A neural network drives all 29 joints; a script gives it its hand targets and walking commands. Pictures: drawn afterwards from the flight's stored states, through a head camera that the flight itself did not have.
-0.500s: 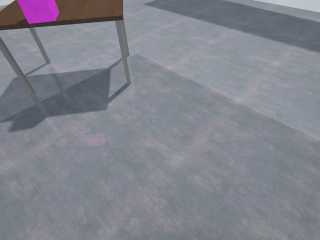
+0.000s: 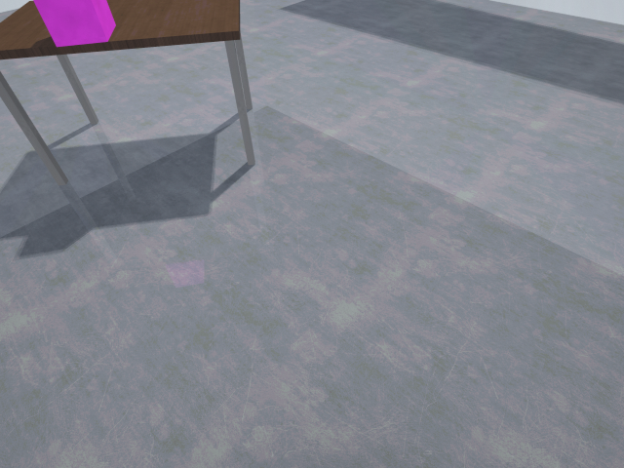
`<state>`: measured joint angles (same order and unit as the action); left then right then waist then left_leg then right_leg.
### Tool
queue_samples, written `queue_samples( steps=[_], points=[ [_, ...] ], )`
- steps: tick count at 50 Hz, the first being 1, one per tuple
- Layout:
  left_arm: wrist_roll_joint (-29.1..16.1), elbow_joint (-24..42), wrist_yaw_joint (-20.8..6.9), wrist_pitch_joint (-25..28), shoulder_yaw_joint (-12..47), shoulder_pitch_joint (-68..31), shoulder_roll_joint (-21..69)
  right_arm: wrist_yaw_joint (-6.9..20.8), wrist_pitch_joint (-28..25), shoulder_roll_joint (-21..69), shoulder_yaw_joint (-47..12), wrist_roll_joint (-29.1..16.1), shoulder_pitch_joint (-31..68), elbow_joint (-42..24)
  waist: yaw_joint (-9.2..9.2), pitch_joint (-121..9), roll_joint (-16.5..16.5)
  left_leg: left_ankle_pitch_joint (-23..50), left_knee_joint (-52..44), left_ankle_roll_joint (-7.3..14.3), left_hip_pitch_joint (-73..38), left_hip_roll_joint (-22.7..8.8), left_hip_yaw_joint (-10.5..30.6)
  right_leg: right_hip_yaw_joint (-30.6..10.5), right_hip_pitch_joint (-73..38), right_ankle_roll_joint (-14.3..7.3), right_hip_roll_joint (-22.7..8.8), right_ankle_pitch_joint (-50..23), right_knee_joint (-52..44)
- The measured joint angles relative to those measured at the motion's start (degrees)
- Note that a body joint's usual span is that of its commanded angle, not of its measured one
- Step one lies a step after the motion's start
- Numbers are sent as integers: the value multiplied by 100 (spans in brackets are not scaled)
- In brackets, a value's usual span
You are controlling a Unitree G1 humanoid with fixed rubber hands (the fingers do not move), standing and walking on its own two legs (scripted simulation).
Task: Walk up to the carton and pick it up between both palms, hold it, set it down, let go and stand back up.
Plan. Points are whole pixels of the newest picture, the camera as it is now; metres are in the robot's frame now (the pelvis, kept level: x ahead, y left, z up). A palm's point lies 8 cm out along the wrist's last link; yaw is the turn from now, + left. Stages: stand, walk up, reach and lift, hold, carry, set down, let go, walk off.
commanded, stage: stand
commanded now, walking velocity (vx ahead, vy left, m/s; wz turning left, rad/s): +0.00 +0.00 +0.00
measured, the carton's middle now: (73, 2) +1.82 +0.95 +0.05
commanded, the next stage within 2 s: walk up in 0.44 s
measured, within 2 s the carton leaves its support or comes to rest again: neither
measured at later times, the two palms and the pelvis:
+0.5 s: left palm out of the picture -0.04 +0.19 -0.15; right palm out of the picture -0.04 -0.19 -0.15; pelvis +0.00 +0.00 +0.00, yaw +0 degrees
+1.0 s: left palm out of the picture +0.04 +0.36 -0.17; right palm (405, 423) +0.23 -0.10 -0.12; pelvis +0.07 +0.13 -0.04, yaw +16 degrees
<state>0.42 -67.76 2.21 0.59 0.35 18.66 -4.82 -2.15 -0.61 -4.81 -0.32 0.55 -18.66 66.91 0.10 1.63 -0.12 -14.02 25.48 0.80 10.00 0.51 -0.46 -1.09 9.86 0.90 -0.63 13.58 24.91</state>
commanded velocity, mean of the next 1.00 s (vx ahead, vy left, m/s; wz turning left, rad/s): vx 0.00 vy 0.00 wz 0.00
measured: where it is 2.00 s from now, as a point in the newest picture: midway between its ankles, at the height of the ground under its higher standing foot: (203, 388)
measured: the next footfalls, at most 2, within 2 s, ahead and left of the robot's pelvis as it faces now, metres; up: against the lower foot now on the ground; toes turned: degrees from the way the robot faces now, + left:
left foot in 0.98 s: +0.15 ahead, +0.27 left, +0.00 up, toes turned +23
right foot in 1.52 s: +0.54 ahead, +0.27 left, +0.00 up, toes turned +19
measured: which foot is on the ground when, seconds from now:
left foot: down 0.00-0.64, up 0.66-0.96, down 0.98-1.00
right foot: down 0.00-0.98, up 1.00-1.00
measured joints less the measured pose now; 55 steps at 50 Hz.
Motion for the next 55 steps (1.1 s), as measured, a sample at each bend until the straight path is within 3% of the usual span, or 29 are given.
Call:
queue_samples(
  steps=[31, 33, 35, 37, 40, 43, 46, 48, 50, 53, 55],
  points=[
    [-3, 0, -3, 2, -1, 4, -13, 6, -8, 4, -3, -4, -9, 5, 6, 0, 15, 3, -16, 13, -10, 16, -5, -6, -7, 14, -16, 0, -8],
    [80, 290, -41, -26, -124, 72, 3, 138, 88, -29, 107, 37, -189, -295, -5, -90, -43, -892, 677, 92, 364, 56, 90, 143, 75, -90, -50, 305, 144],
    [167, 637, 15, 89, -249, 86, 16, 290, 213, -141, 215, 143, -274, -590, 107, -139, -89, -1211, 2061, 83, 1075, 59, -6, 323, 82, -144, -158, 272, 146],
    [213, 879, 96, 201, -306, 105, 42, 415, 276, -346, 322, 192, -198, -847, 134, -182, -197, -980, 3127, 1, 1753, -58, -9, 524, -11, -66, -246, 203, 32],
    [208, 1079, 120, 323, -308, 178, -19, 535, 246, -642, 455, 182, -31, -1222, 51, -338, -270, -592, 3692, -165, 2395, -348, 50, 783, -254, 85, -396, 213, -206],
    [222, 1221, 67, 408, -314, 189, -169, 619, 200, -802, 529, 127, 117, -1573, -3, -479, -200, -314, 3186, -252, 2556, -651, 23, 1010, -523, 166, -592, 324, -343],
    [266, 1348, -38, 428, -311, 142, -352, 662, 104, -858, 550, 84, 189, -1928, 12, -543, -72, -360, 2297, -164, 2308, -810, -190, 1226, -786, 222, -844, 581, -278],
    [292, 1449, -127, 396, -308, 146, -470, 644, -1, -881, 558, 100, 173, -2188, 31, -562, 5, -497, 1792, -42, 1953, -777, -400, 1308, -846, 144, -1074, 950, 82],
    [284, 1571, -251, 311, -302, 134, -599, 556, -159, -875, 589, 144, 182, -2469, -83, -505, 52, -249, 1868, 66, 1914, -578, -433, 1097, -468, -104, -1283, 1631, 1371],
    [211, 1795, -442, 99, -310, -64, -891, 292, -215, -548, 511, 87, 58, -2601, -231, -459, 273, -539, 2260, 224, 1945, -248, -430, 193, 782, -212, -843, 1569, 4178],
    [161, 2010, -484, 97, -297, -223, -1012, 198, -230, -298, 418, 112, -163, -2571, -212, -456, 446, -548, 1954, 269, 1668, -39, -441, 187, 1520, -213, -693, 1032, 5039]
  ],
)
